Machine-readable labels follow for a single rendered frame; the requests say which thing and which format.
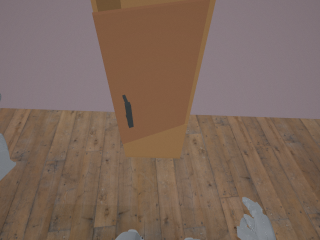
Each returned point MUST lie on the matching left robot hand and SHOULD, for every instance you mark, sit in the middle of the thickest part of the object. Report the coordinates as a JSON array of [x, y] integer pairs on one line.
[[5, 163]]

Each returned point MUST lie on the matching right robot hand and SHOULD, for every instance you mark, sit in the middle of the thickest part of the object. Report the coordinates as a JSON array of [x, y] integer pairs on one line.
[[260, 227]]

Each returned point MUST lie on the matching handle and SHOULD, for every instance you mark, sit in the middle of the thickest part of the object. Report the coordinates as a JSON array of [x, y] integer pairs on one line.
[[128, 110]]

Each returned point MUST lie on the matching cupboard door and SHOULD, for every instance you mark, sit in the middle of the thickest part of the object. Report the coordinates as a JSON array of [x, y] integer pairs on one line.
[[150, 55]]

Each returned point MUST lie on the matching robot left shin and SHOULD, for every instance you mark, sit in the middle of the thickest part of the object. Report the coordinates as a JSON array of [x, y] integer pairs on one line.
[[132, 230]]

